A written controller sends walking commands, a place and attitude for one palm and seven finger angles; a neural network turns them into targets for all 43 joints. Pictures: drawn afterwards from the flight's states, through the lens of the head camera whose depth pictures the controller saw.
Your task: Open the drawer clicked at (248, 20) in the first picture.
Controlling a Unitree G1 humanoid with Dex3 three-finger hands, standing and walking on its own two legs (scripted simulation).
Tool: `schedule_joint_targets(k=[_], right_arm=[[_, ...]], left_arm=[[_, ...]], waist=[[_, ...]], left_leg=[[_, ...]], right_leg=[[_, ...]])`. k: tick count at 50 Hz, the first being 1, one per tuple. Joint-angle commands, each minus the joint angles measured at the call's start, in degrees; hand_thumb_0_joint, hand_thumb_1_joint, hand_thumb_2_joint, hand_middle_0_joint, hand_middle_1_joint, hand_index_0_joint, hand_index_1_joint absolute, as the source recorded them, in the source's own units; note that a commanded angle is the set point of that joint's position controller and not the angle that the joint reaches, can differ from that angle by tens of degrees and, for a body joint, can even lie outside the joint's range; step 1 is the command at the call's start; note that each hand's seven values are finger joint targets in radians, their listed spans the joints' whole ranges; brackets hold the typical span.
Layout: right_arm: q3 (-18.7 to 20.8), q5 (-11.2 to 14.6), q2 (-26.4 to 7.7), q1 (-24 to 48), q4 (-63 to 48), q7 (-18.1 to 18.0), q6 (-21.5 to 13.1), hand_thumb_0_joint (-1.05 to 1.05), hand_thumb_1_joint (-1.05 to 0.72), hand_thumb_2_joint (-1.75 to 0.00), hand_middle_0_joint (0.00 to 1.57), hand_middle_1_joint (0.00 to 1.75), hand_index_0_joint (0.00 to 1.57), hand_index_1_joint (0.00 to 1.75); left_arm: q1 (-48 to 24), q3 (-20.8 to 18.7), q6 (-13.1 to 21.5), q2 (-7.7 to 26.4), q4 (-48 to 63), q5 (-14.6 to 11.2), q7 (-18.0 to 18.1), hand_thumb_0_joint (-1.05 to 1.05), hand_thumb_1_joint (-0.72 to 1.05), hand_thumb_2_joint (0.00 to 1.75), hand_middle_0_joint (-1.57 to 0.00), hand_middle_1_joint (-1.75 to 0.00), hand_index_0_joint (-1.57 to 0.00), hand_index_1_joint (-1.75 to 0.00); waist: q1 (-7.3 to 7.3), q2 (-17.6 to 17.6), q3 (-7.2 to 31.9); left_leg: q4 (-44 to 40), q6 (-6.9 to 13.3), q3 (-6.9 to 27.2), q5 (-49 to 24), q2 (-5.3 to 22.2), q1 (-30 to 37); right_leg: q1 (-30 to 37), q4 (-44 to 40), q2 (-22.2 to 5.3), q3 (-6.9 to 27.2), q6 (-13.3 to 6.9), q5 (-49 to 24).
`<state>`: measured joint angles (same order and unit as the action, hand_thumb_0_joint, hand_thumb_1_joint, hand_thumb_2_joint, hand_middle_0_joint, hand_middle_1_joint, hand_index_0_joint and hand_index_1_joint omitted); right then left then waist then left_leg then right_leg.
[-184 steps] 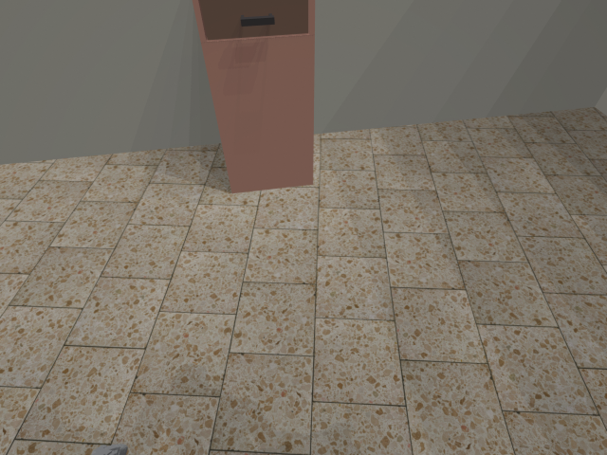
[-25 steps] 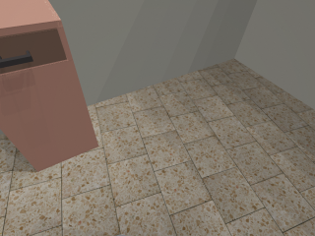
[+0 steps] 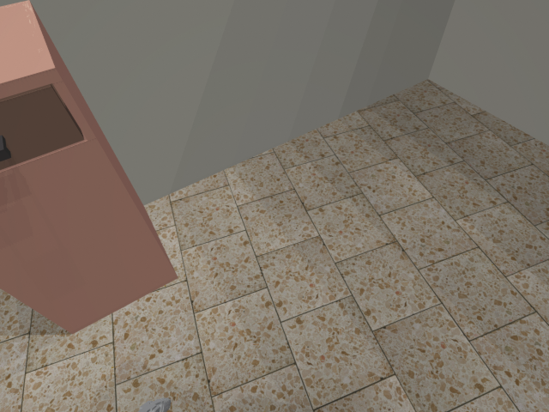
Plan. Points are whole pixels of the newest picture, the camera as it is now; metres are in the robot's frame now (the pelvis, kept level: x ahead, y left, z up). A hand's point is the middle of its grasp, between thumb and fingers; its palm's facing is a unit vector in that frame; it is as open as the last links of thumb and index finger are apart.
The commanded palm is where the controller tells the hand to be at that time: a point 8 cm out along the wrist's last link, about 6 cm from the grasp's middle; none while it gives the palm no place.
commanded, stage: turn to face it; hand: left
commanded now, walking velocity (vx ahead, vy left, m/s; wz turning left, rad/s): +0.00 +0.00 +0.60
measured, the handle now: out of the picture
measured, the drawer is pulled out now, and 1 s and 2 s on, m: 0.00 0.00 0.00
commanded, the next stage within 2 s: take the last steps up to it in 0.78 s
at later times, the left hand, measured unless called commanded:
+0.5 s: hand out of the picture +0.04 +0.27 -0.16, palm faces +0.31 -0.91 -0.26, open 7.3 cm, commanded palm none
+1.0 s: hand out of the picture -0.03 +0.17 -0.15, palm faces +0.50 -0.83 -0.23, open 7.3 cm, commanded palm none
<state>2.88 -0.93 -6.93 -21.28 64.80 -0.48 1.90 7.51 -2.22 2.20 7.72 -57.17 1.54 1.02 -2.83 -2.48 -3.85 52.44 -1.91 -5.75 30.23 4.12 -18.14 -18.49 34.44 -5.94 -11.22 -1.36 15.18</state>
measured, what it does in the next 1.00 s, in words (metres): steps on the spot, turning left: left foot, then right foot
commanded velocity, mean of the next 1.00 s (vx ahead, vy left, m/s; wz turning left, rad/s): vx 0.04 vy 0.01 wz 0.39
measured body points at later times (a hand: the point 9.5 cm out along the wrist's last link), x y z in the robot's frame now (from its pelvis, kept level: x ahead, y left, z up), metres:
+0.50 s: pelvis +0.03 +0.03 +0.01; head +0.06 +0.05 +0.45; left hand +0.02 +0.31 -0.14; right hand +0.20 -0.20 -0.12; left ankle +0.03 +0.14 -0.73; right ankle +0.05 -0.12 -0.66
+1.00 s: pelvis +0.03 +0.00 +0.01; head +0.07 +0.01 +0.46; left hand -0.06 +0.22 -0.14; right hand +0.22 -0.18 -0.14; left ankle -0.06 +0.10 -0.70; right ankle +0.08 -0.11 -0.73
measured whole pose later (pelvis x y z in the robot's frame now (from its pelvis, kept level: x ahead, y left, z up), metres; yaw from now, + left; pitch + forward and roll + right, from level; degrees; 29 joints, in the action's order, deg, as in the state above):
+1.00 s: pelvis +0.03 +0.00 +0.01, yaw +28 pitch +0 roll +1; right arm 3.5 -1.0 -12.8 -8.8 56.5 0.8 3.7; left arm 16.0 -1.6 0.5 9.4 -55.6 2.2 0.8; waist 2.0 -0.1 -4.0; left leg 44.2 -2.3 -2.6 25.9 1.5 -17.9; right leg -12.3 29.6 -6.6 -9.9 0.4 16.8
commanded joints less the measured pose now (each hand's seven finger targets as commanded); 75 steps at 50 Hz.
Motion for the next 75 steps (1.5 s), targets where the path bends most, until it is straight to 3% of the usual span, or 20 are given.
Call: schedule_joint_targets(k=[1, 9, 12, 14, 16, 20, 31, 32, 34, 38, 44, 48, 51, 52, 54, 61, 70, 73, 74, 75], right_arm=[[1.49, 0.31, -4.75, 3.13, -6.12, 0.67, -0.51, 0.0, -0.9, -0.9, 0.2, 0.3, 0.2, 0.3], [1.6, 0.0, -5.89, 8.31, -12.04, 1.87, -0.05, 0.0, -0.9, -0.9, 0.2, 0.3, 0.2, 0.3], [2.54, -0.29, -10.12, 5.17, -13.01, 2.03, -0.55, 0.0, -0.9, -0.9, 0.2, 0.3, 0.2, 0.3], [4.81, -0.82, -21.14, -0.63, -13.6, 1.33, -1.31, 0.0, -0.9, -0.9, 0.2, 0.3, 0.2, 0.3], [4.52, -0.52, -20.6, 1.99, -13.29, 0.16, -1.59, 0.0, -0.9, -0.9, 0.2, 0.3, 0.2, 0.3], [3.03, -0.5, -17.13, 12.03, -17.04, 0.03, -1.94, 0.0, -0.9, -0.9, 0.2, 0.3, 0.2, 0.3], [3.58, -0.23, -17.39, 13.7, -17.48, 0.75, -0.24, 0.0, -0.9, -0.9, 0.2, 0.3, 0.2, 0.3], [3.3, 0.12, -15.79, 13.96, -17.72, 0.91, -0.19, 0.0, -0.9, -0.9, 0.2, 0.3, 0.2, 0.3], [2.57, 0.36, -11.3, 14.04, -19.81, 1.24, 0.03, 0.0, -0.9, -0.9, 0.2, 0.3, 0.2, 0.3], [2.81, -0.19, -11.53, 12.41, -15.17, 1.67, 1.26, 0.0, -0.9, -0.9, 0.2, 0.3, 0.2, 0.3], [1.36, 0.38, -8.95, 16.08, -14.05, 1.42, 0.85, 0.0, -0.9, -0.9, 0.2, 0.3, 0.2, 0.3], [0.52, 0.28, -7.95, 16.18, -13.49, 1.48, -0.38, 0.0, -0.9, -0.9, 0.2, 0.3, 0.2, 0.3], [0.28, 0.07, -8.09, 9.43, -10.85, 1.26, -1.8, 0.0, -0.9, -0.9, 0.2, 0.3, 0.2, 0.3], [0.58, -0.06, -10.18, 6.02, -9.53, 1.03, -2.47, 0.0, -0.9, -0.9, 0.2, 0.3, 0.2, 0.3], [2.12, -0.84, -17.91, -1.5, -7.8, 0.36, -2.34, 0.0, -0.9, -0.9, 0.2, 0.3, 0.2, 0.3], [0.09, -0.05, -10.57, 0.96, -6.41, -1.09, -4.98, 0.0, -0.9, -0.9, 0.2, 0.3, 0.2, 0.3], [0.65, -0.73, -10.66, -3.7, -2.1, -1.13, -5.06, 0.0, -0.9, -0.9, 0.2, 0.3, 0.2, 0.3], [0.52, -0.31, -10.29, -2.74, -1.38, -1.09, -5.01, 0.0, -0.9, -0.9, 0.2, 0.3, 0.2, 0.3], [0.37, 0.32, -8.55, -3.21, -1.68, -0.67, -5.44, 0.0, -0.9, -0.9, 0.2, 0.3, 0.2, 0.3], [-0.13, 0.73, -5.46, -4.91, -3.53, -0.38, -5.78, 0.0, -0.9, -0.9, 0.2, 0.3, 0.2, 0.3]], left_arm=[[5.75, -2.32, -0.71, 9.71, 2.38, -0.15, 1.65, 0.0, 0.9, 0.9, -0.2, -0.3, -0.2, -0.3], [3.64, -3.76, -2.13, 13.49, 5.18, 0.44, 1.26, 0.0, 0.9, 0.9, -0.2, -0.3, -0.2, -0.3], [3.43, -3.9, -3.05, 13.8, 6.31, -0.38, 0.54, 0.0, 0.9, 0.9, -0.2, -0.3, -0.2, -0.3], [-0.51, -2.82, -3.5, 8.56, 11.31, -0.74, -0.22, 0.0, 0.9, 0.9, -0.2, -0.3, -0.2, -0.3], [-3.13, -3.0, -3.82, 9.32, 11.44, -0.25, 0.1, 0.0, 0.9, 0.9, -0.2, -0.3, -0.2, -0.3], [2.66, -3.22, -4.01, 10.58, 8.32, -0.51, -0.63, 0.0, 0.9, 0.9, -0.2, -0.3, -0.2, -0.3], [9.14, -2.26, -2.99, 10.36, 8.38, -1.15, 0.31, 0.0, 0.9, 0.9, -0.2, -0.3, -0.2, -0.3], [11.24, -2.49, -2.48, 11.67, 7.9, -0.86, 0.53, 0.0, 0.9, 0.9, -0.2, -0.3, -0.2, -0.3], [10.35, -3.44, -2.0, 19.85, 9.37, 0.2, 0.87, 0.0, 0.9, 0.9, -0.2, -0.3, -0.2, -0.3], [3.47, -2.13, -1.58, 13.53, 9.97, -0.09, 1.08, 0.0, 0.9, 0.9, -0.2, -0.3, -0.2, -0.3], [10.85, -2.43, -1.5, 14.45, 6.01, 0.33, 1.07, 0.0, 0.9, 0.9, -0.2, -0.3, -0.2, -0.3], [13.71, -2.91, -1.13, 15.22, 2.8, 0.45, 0.65, 0.0, 0.9, 0.9, -0.2, -0.3, -0.2, -0.3], [11.15, -2.87, -1.19, 14.54, 1.49, -0.03, 0.17, 0.0, 0.9, 0.9, -0.2, -0.3, -0.2, -0.3], [10.32, -2.43, -1.52, 12.59, 1.87, -0.57, -0.09, 0.0, 0.9, 0.9, -0.2, -0.3, -0.2, -0.3], [5.74, -0.81, -1.46, 7.34, 5.34, -0.3, -0.81, 0.0, 0.9, 0.9, -0.2, -0.3, -0.2, -0.3], [5.71, -0.82, -1.36, 7.16, 0.29, -0.16, -2.0, 0.0, 0.9, 0.9, -0.2, -0.3, -0.2, -0.3], [-1.42, -0.78, -1.03, 5.14, 2.64, -0.43, -2.22, 0.0, 0.9, 0.9, -0.2, -0.3, -0.2, -0.3], [10.42, -1.8, 0.15, 7.53, -1.08, -0.15, -1.97, 0.0, 0.9, 0.9, -0.2, -0.3, -0.2, -0.3], [18.66, -2.76, 1.07, 11.51, -3.55, 0.27, -1.42, 0.0, 0.9, 0.9, -0.2, -0.3, -0.2, -0.3], [25.3, -4.03, 1.37, 17.31, -5.02, 0.04, -0.78, 0.0, 0.9, 0.9, -0.2, -0.3, -0.2, -0.3]], waist=[[3.32, 10.66, 5.23], [3.42, 13.25, 3.37], [0.71, 5.96, 5.83], [-3.17, -18.33, 6.16], [-1.9, -13.25, 7.93], [2.1, -6.3, 6.46], [3.71, -5.67, 8.2], [4.89, -1.12, 8.0], [5.18, 20.3, 5.66], [1.64, 11.47, 1.02], [5.46, 13.68, 3.99], [6.79, 14.45, 5.86], [3.33, 11.9, 5.57], [1.76, 4.95, 5.7], [-1.83, -14.81, 1.55], [2.29, -4.15, -2.35], [0.99, -4.31, -5.49], [6.75, 0.6, 0.78], [10.02, 7.47, 6.62], [10.46, 20.98, 12.36]], left_leg=[[13.92, -0.91, 3.37, -3.46, 2.49, -12.08], [-8.09, -0.73, -2.51, -6.94, 0.92, -5.24], [-22.79, 0.18, -2.75, -19.09, 0.26, 6.46], [-34.51, 12.61, 28.47, -44.43, 21.38, 12.83], [-33.48, 13.58, 27.47, -35.57, 18.9, 11.76], [-33.29, 10.34, 15.46, -32.13, 10.46, 7.09], [-27.42, 9.4, 18.88, -33.1, 7.47, 2.65], [-23.15, 6.65, 16.79, -27.37, 4.36, -1.85], [0.52, 0.4, 6.88, 2.47, -6.67, -14.06], [17.2, -0.45, 8.2, -7.4, -2.86, -13.17], [-0.1, -1.5, 3.49, -4.03, -3.3, -8.5], [-11.28, -0.41, 1.44, -3.62, -3.12, -4.39], [-26.89, 0.89, -1.24, -11.25, -3.46, 8.7], [-32.54, 2.0, 2.21, -12.97, -0.98, 17.09], [-40.28, 12.29, 27.13, -9.75, 18.43, 22.3], [-41.44, 11.67, 12.44, -29.18, 10.51, 16.14], [-38.91, 11.14, 9.25, -31.38, 11.45, 12.94], [-23.74, 7.84, 5.22, -36.29, 7.38, 9.31], [-9.43, 5.48, 1.97, -30.73, 3.67, 0.9], [8.48, 2.97, -0.96, -0.01, -4.21, -11.4]], right_leg=[[10.37, -15.35, -17.19, 9.32, -5.16, -23.93], [6.65, -11.35, -17.25, 1.4, -3.69, -15.34], [2.03, -0.25, -14.43, -2.17, 0.43, -9.42], [-16.21, 24.7, -1.71, -1.1, 7.34, 25.25], [-19.52, 35.09, -1.83, 9.05, 6.18, 18.67], [-12.96, 30.02, -0.95, 9.51, 6.61, 8.1], [5.87, -3.05, 4.06, 7.42, 5.27, 1.75], [11.42, -11.5, 1.95, 9.1, 4.78, -2.89], [10.28, -20.39, -21.51, 31.01, -6.03, -9.4], [3.97, -16.16, -12.17, 16.43, -5.02, -15.63], [13.12, -13.4, -11.97, 12.25, -6.3, -28.02], [16.24, -14.87, -13.52, 14.32, -6.25, -17.73], [8.39, -12.01, -10.97, 10.83, -3.14, -2.49], [1.0, -6.73, -7.98, 7.82, -0.6, 4.11], [-18.71, 14.84, 1.77, 1.51, 3.43, 19.47], [-16.74, 25.38, -1.23, 7.66, 3.49, 3.07], [-8.0, 5.28, 0.88, 4.35, 2.44, 0.79], [10.74, -4.99, 3.64, 3.07, 0.84, -4.27], [23.91, -7.43, -4.2, 12.73, -2.17, -4.58], [33.01, -14.7, -19.6, 34.63, -8.46, -13.29]])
